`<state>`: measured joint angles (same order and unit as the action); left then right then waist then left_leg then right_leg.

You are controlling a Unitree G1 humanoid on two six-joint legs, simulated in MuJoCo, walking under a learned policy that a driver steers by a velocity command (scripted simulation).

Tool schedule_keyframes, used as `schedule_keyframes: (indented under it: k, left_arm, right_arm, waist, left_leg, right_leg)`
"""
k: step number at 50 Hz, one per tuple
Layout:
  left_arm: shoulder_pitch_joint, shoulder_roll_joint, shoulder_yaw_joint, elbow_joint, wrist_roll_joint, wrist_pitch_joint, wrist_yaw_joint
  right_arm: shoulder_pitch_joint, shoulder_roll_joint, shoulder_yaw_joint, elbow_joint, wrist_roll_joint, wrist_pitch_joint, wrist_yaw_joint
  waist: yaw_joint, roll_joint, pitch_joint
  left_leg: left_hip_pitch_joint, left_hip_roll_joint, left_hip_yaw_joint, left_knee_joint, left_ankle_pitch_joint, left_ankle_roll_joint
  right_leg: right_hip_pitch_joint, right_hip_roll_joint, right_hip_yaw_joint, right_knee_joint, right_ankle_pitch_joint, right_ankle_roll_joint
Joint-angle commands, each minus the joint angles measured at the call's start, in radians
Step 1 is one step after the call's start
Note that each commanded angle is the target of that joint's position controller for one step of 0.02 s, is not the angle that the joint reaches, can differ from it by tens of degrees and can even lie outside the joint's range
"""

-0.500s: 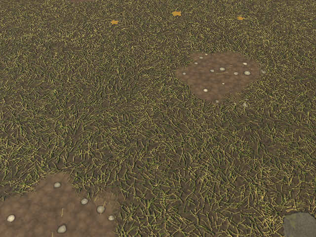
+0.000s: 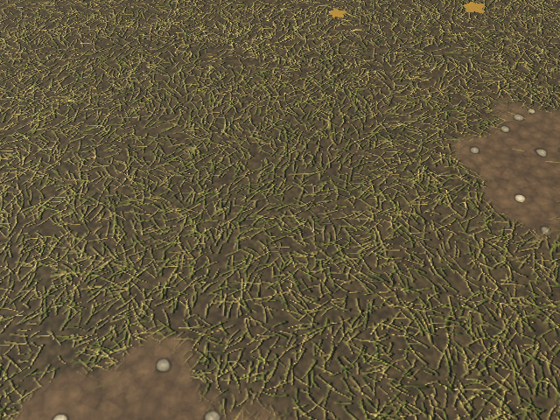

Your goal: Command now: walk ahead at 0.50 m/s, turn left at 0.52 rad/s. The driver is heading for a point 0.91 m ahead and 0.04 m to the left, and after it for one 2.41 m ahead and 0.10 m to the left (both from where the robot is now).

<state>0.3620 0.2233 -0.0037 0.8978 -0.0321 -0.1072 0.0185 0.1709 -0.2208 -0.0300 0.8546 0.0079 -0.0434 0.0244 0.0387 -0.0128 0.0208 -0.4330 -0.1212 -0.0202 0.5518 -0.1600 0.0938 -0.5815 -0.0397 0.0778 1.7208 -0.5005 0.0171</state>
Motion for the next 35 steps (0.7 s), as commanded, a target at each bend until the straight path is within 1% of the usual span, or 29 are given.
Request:
schedule_keyframes:
  k: [1,2,3,4,5,6,7,9,10,11,12,13,14,15,16,17,18,19,20,21,22,23,25,27,28,30,33,35]
  left_arm:
    - [-0.024,0.121,0.046,-0.145,0.031,-0.005,0.03]
    - [-0.035,0.107,0.046,-0.154,0.047,-0.002,0.032]
    - [-0.082,0.094,0.045,-0.169,0.059,-0.006,0.032]
    - [-0.128,0.078,0.044,-0.181,0.061,-0.01,0.026]
    - [-0.164,0.066,0.044,-0.189,0.048,-0.011,0.02]
    - [-0.19,0.065,0.045,-0.202,0.033,-0.007,0.016]
    - [-0.21,0.077,0.048,-0.216,0.021,-0.001,0.015]
    - [-0.256,0.125,0.065,-0.232,0.017,0.005,0.008]
    - [-0.27,0.138,0.074,-0.237,0.02,0.002,0.004]
    - [-0.253,0.146,0.082,-0.234,0.023,-0.003,0.001]
    - [-0.193,0.156,0.091,-0.219,0.024,-0.007,0.0]
    - [-0.076,0.191,0.104,-0.2,0.032,-0.011,0.004]
    - [0.032,0.284,0.127,-0.18,0.053,-0.004,0.004]
    - [0.053,0.257,0.128,-0.175,0.04,-0.004,-0.003]
    - [0.009,0.199,0.114,-0.196,0.035,-0.005,0.0]
    - [-0.049,0.179,0.106,-0.204,0.041,0.0,0.001]
    - [-0.105,0.152,0.099,-0.204,0.045,0.004,0.0]
    - [-0.133,0.131,0.092,-0.2,0.047,0.006,-0.001]
    - [-0.141,0.119,0.09,-0.192,0.043,0.002,-0.003]
    - [-0.131,0.115,0.091,-0.179,0.04,-0.003,-0.007]
    - [-0.115,0.123,0.095,-0.166,0.038,-0.009,-0.011]
    - [-0.094,0.129,0.099,-0.148,0.035,-0.011,-0.011]
    - [-0.067,0.142,0.106,-0.123,0.03,-0.011,-0.011]
    - [-0.062,0.15,0.109,-0.105,0.024,-0.006,-0.008]
    - [-0.053,0.155,0.11,-0.095,0.02,-0.002,-0.006]
    - [-0.014,0.162,0.111,-0.068,0.012,0.004,-0.005]
    - [0.048,0.176,0.113,-0.026,0.007,0.015,-0.01]
    - [0.067,0.189,0.116,-0.002,-0.001,0.025,-0.012]
  right_arm:
    - [-0.022,-0.171,-0.043,-0.094,0.004,-0.028,-0.022]
    - [-0.072,-0.164,-0.044,-0.115,-0.001,-0.028,-0.025]
    - [-0.077,-0.173,-0.048,-0.125,0.0,-0.032,-0.032]
    - [-0.045,-0.18,-0.054,-0.118,0.002,-0.029,-0.042]
    - [0.01,-0.19,-0.06,-0.1,0.008,-0.024,-0.05]
    - [0.046,-0.196,-0.066,-0.088,0.016,-0.021,-0.053]
    - [0.066,-0.193,-0.069,-0.083,0.025,-0.015,-0.056]
    - [0.097,-0.164,-0.07,-0.077,0.034,-0.002,-0.058]
    - [0.112,-0.161,-0.073,-0.081,0.034,0.002,-0.054]
    - [0.124,-0.153,-0.073,-0.084,0.028,0.006,-0.051]
    - [0.131,-0.129,-0.066,-0.087,0.022,0.007,-0.049]
    - [0.131,-0.068,-0.048,-0.098,0.013,0.003,-0.043]
    - [0.236,-0.015,-0.031,-0.13,0.032,-0.012,-0.04]
    - [0.224,-0.103,-0.043,-0.134,0.035,-0.021,-0.039]
    - [0.143,-0.168,-0.063,-0.136,0.026,-0.019,-0.04]
    - [0.083,-0.17,-0.068,-0.146,0.016,-0.012,-0.044]
    - [0.064,-0.16,-0.071,-0.15,0.009,-0.008,-0.043]
    - [0.067,-0.148,-0.076,-0.152,0.012,-0.001,-0.038]
    - [0.074,-0.134,-0.076,-0.153,0.015,0.005,-0.033]
    - [0.073,-0.115,-0.073,-0.154,0.013,0.01,-0.031]
    - [0.069,-0.097,-0.07,-0.158,0.012,0.012,-0.029]
    - [0.056,-0.084,-0.067,-0.163,0.01,0.012,-0.03]
    - [0.012,-0.075,-0.063,-0.174,0.008,0.007,-0.031]
    - [-0.042,-0.068,-0.057,-0.185,0.004,-0.002,-0.021]
    - [-0.074,-0.058,-0.052,-0.191,0.003,-0.005,-0.015]
    - [-0.145,-0.043,-0.043,-0.207,0.004,-0.012,-0.003]
    - [-0.236,-0.043,-0.037,-0.233,0.015,-0.019,0.011]
    - [-0.275,-0.057,-0.039,-0.249,0.016,-0.027,0.017]
  waist:
    - [0.031,-0.051,-0.032]
    - [0.051,-0.014,0.0]
    - [0.036,0.011,-0.003]
    - [0.012,0.046,-0.041]
    - [-0.009,0.081,-0.081]
    - [-0.023,0.097,-0.1]
    - [-0.029,0.105,-0.104]
    - [-0.037,0.08,-0.082]
    - [-0.04,0.082,-0.075]
    - [-0.03,0.091,-0.074]
    - [0.002,0.089,-0.087]
    - [0.053,0.012,-0.146]
    - [0.03,-0.3,-0.265]
    - [0.043,-0.32,-0.255]
    - [0.066,-0.197,-0.156]
    - [0.051,-0.117,-0.089]
    - [0.024,-0.094,-0.053]
    - [-0.002,-0.111,-0.036]
    - [-0.015,-0.122,-0.033]
    - [-0.017,-0.115,-0.037]
    - [-0.022,-0.102,-0.04]
    - [-0.021,-0.088,-0.042]
    - [-0.018,-0.061,-0.032]
    - [-0.015,-0.057,-0.022]
    - [-0.009,-0.061,-0.017]
    - [0.017,-0.065,0.003]
    - [0.047,-0.072,0.038]
    - [0.047,-0.085,0.056]
  left_leg:
    - [0.131,0.371,-0.497,-0.297,0.173,0.258]
    - [-0.041,0.276,-0.353,-0.31,0.205,0.216]
    - [-0.14,0.204,-0.258,-0.308,0.279,0.192]
    - [-0.162,0.16,-0.201,-0.298,0.298,0.173]
    - [-0.126,0.163,-0.206,-0.29,0.268,0.169]
    - [-0.067,0.186,-0.238,-0.286,0.235,0.169]
    - [-0.011,0.205,-0.276,-0.272,0.167,0.16]
    - [0.062,0.219,-0.353,-0.216,-0.01,0.125]
    - [0.083,0.218,-0.382,-0.182,-0.075,0.11]
    - [0.093,0.206,-0.398,-0.142,-0.121,0.094]
    - [0.075,0.177,-0.386,-0.072,-0.155,0.069]
    - [-0.035,0.112,-0.305,0.145,-0.234,0.028]
    - [-0.29,-0.015,-0.15,0.472,-0.427,-0.023]
    - [-0.452,0.052,-0.146,0.658,-0.421,-0.04]
    - [-0.495,0.09,-0.16,0.729,-0.321,-0.043]
    - [-0.475,0.123,-0.131,0.723,-0.235,-0.047]
    - [-0.437,0.15,-0.124,0.678,-0.175,-0.051]
    - [-0.388,0.177,-0.119,0.639,-0.143,-0.055]
    - [-0.341,0.19,-0.1,0.616,-0.126,-0.058]
    - [-0.317,0.187,-0.089,0.6,-0.099,-0.062]
    - [-0.316,0.185,-0.093,0.568,-0.07,-0.065]
    - [-0.324,0.183,-0.104,0.528,-0.043,-0.067]
    - [-0.346,0.178,-0.115,0.414,0.025,-0.071]
    - [-0.326,0.182,-0.086,0.289,0.114,-0.073]
    - [-0.301,0.185,-0.061,0.231,0.153,-0.076]
    - [-0.255,0.184,-0.015,0.14,0.199,-0.078]
    - [-0.24,0.17,0.021,0.053,0.149,-0.062]
    - [-0.216,0.156,0.039,0.001,0.069,-0.039]
  right_leg:
    - [-0.241,-0.096,0.053,-0.356,0.173,0.043]
    - [-0.095,-0.094,0.021,-0.564,0.2,0.056]
    - [0.036,-0.066,-0.022,-0.756,0.292,0.067]
    - [0.15,-0.033,-0.041,-0.886,0.43,0.071]
    - [0.209,-0.002,-0.042,-0.972,0.543,0.077]
    - [0.218,0.008,-0.022,-1.029,0.577,0.08]
    - [0.206,0.009,-0.002,-1.075,0.57,0.076]
    - [0.194,0.013,0.019,-1.149,0.518,0.053]
    - [0.211,0.017,0.018,-1.166,0.479,0.034]
    - [0.251,0.018,0.015,-1.183,0.434,0.013]
    - [0.338,0.006,0.009,-1.206,0.389,-0.014]
    - [0.53,-0.105,0.103,-1.227,0.32,-0.061]
    - [0.803,-0.341,0.505,-1.344,0.099,-0.203]
    - [0.829,-0.4,0.753,-1.421,-0.15,-0.244]
    - [0.753,-0.36,0.64,-1.431,-0.155,-0.213]
    - [0.649,-0.315,0.486,-1.428,-0.001,-0.183]
    - [0.564,-0.267,0.369,-1.44,0.14,-0.17]
    - [0.501,-0.238,0.283,-1.461,0.231,-0.16]
    - [0.461,-0.215,0.217,-1.489,0.28,-0.154]
    - [0.444,-0.201,0.174,-1.512,0.329,-0.163]
    - [0.447,-0.202,0.146,-1.526,0.37,-0.175]
    - [0.458,-0.207,0.126,-1.537,0.41,-0.186]
    - [0.492,-0.216,0.083,-1.552,0.479,-0.199]
    - [0.504,-0.202,0.023,-1.556,0.523,-0.192]
    - [0.499,-0.194,-0.004,-1.558,0.53,-0.188]
    - [0.497,-0.187,-0.035,-1.553,0.528,-0.186]
    - [0.556,-0.213,-0.034,-1.533,0.538,-0.191]
    - [0.597,-0.236,-0.016,-1.498,0.607,-0.187]
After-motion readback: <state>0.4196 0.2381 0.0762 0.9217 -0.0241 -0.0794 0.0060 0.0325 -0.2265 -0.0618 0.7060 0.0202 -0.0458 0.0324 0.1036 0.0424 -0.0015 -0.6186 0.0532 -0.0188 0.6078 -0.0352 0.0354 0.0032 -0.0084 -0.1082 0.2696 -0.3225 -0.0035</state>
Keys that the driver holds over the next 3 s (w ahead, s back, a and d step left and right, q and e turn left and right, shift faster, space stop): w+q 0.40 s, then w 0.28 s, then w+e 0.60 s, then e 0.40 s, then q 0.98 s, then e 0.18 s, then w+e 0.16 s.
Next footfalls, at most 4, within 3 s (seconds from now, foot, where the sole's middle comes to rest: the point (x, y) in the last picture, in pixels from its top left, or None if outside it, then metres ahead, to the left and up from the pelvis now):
0.26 right None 0.33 -0.15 -0.76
0.78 left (231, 388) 0.52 0.18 -0.76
1.30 right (317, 266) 0.87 -0.02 -0.76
1.80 left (253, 220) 1.02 0.16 -0.76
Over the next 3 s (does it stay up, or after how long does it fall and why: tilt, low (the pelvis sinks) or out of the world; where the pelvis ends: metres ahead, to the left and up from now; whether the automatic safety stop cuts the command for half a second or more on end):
stays up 0.93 0.11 0.01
